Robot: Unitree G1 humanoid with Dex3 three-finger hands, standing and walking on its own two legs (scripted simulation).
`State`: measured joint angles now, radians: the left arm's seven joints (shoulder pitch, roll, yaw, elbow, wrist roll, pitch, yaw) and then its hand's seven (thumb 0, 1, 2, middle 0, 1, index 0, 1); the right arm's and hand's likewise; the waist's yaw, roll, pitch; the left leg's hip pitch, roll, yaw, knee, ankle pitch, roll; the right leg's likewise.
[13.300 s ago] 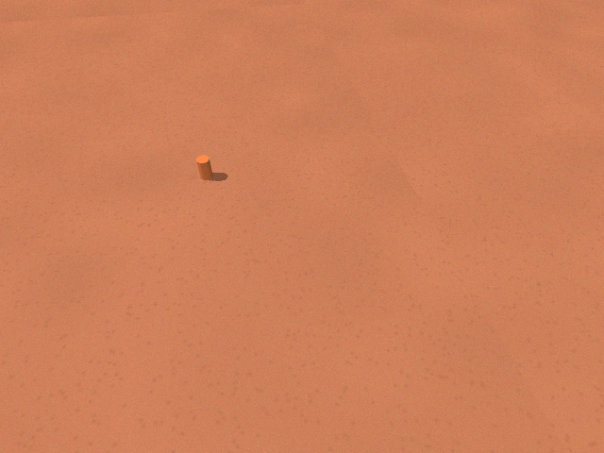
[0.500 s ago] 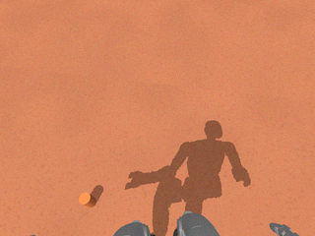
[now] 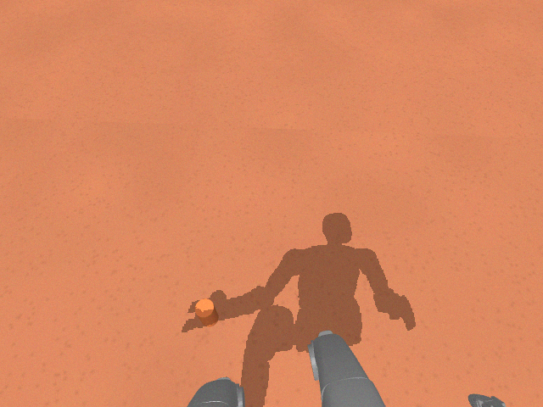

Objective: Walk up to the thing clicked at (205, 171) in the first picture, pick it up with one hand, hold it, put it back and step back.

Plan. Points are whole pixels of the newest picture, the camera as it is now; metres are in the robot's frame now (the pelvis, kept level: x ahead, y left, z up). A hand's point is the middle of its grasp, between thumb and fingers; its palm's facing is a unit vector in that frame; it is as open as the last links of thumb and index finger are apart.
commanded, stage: walk up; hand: left
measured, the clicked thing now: (207, 313) +0.46 +0.22 -0.66
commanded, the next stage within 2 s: none
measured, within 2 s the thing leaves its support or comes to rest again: neither
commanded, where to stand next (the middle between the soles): +0.05 +0.06 m, yaw -9 degrees
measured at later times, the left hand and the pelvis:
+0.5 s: hand out of the picture +0.08 +0.42 -0.12, palm faces -0.17 -0.89 -0.41, open 7.4 cm; pelvis -0.03 +0.15 +0.02, yaw -10 degrees
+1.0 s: hand out of the picture +0.14 +0.35 -0.12, palm faces -0.26 -0.91 -0.34, open 7.4 cm; pelvis +0.00 +0.12 +0.03, yaw -14 degrees
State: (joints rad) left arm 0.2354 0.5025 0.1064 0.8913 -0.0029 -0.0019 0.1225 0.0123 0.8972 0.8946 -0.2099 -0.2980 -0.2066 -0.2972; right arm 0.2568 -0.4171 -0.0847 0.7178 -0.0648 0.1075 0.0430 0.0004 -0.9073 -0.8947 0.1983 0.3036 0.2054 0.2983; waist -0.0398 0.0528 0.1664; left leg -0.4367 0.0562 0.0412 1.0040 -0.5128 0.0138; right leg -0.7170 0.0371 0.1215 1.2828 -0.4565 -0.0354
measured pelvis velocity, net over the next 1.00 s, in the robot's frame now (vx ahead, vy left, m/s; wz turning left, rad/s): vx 0.00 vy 0.12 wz -0.25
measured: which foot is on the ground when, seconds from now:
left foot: down 0.00-0.22, up 0.24-0.44, down 0.46-1.00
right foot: up 0.00-0.18, down 0.20-0.46, up 0.48-0.86, down 0.88-1.00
